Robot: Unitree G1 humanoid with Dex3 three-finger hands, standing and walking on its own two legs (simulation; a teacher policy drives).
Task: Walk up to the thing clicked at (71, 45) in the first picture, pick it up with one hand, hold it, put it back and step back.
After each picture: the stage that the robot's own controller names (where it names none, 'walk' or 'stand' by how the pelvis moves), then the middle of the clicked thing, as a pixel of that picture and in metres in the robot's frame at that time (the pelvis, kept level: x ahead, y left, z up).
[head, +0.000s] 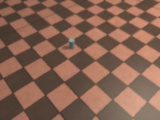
stand; (71, 44) +1.36 +0.14 -0.72
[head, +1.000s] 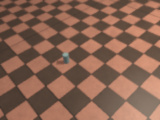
walk; (66, 58) +1.23 +0.27 -0.71
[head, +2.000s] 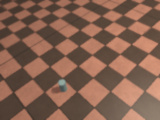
walk; (62, 85) +0.79 +0.27 -0.71
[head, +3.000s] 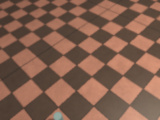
walk; (58, 118) +0.49 +0.25 -0.72
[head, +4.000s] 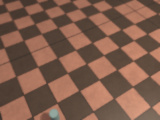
stand; (54, 115) +0.45 +0.23 -0.70
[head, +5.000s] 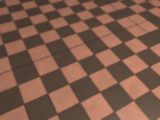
stand; out of the picture +0.43 +0.20 -0.72
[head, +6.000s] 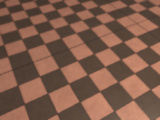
stand; out of the picture +0.43 +0.21 -0.73
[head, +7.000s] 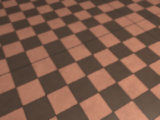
stand; out of the picture +0.42 +0.23 -0.73
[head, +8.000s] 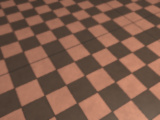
stand; out of the picture +0.42 +0.24 -0.73
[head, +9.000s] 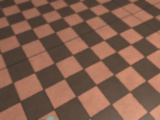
go down; out of the picture +0.42 +0.24 -0.72
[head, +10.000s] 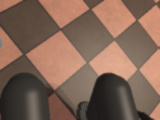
go down; out of the picture +0.47 +0.32 -0.29
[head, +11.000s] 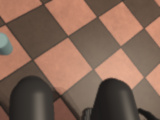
approach; (2, 44) +0.46 +0.32 -0.30
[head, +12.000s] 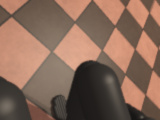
close in; out of the picture +0.44 +0.37 -0.22
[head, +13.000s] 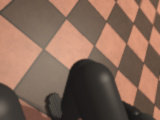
close; out of the picture +0.43 +0.38 -0.22
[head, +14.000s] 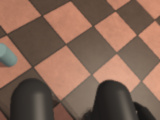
lift; (5, 55) +0.46 +0.32 -0.29
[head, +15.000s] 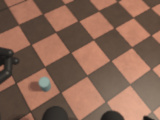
lift; (45, 84) +0.45 +0.23 -0.52
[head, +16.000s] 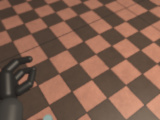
stand; out of the picture +0.41 +0.23 -0.67
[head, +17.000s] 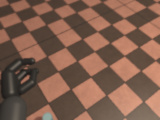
hold; (48, 119) +0.41 +0.23 -0.67
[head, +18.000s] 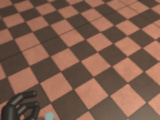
hold; (50, 119) +0.42 +0.22 -0.66
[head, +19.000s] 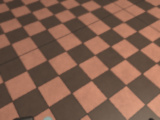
crouch; out of the picture +0.42 +0.23 -0.65
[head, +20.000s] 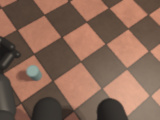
crouch; (34, 73) +0.46 +0.25 -0.46
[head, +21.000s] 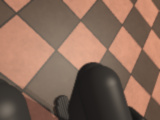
lower; out of the picture +0.44 +0.35 -0.22
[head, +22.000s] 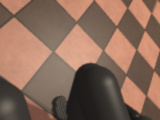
lower; out of the picture +0.43 +0.36 -0.22
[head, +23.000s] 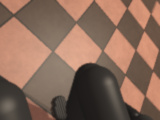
lower; out of the picture +0.43 +0.36 -0.23
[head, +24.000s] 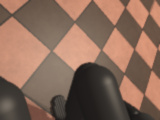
lower; out of the picture +0.43 +0.36 -0.23
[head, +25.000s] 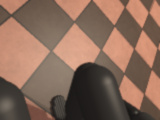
loosen; out of the picture +0.43 +0.36 -0.23
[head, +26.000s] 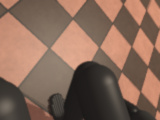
open; out of the picture +0.44 +0.39 -0.22
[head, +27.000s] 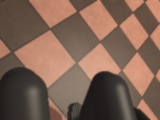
stand; out of the picture +0.51 +0.39 -0.28
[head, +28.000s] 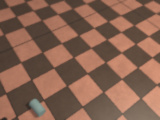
stand; (37, 107) +0.50 +0.28 -0.65
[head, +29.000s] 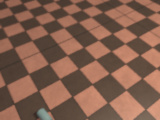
stand; (44, 117) +0.50 +0.28 -0.69
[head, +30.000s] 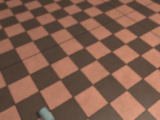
stand; (46, 116) +0.51 +0.27 -0.69
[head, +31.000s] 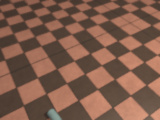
stand; (54, 117) +0.54 +0.24 -0.74
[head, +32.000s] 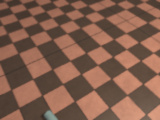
stand; (51, 118) +0.51 +0.26 -0.75
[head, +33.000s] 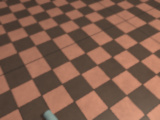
stand; (51, 118) +0.51 +0.25 -0.75
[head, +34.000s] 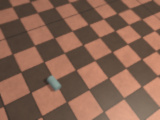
walk; (54, 83) +0.65 +0.16 -0.73
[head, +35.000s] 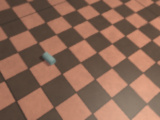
walk; (49, 58) +0.90 +0.26 -0.73
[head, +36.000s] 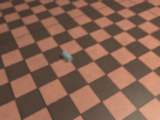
stand; (67, 56) +1.19 +0.26 -0.73
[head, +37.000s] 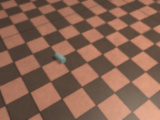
stand; (60, 57) +1.13 +0.23 -0.75
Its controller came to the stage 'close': yes
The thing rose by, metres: 0.01
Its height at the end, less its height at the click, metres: -0.02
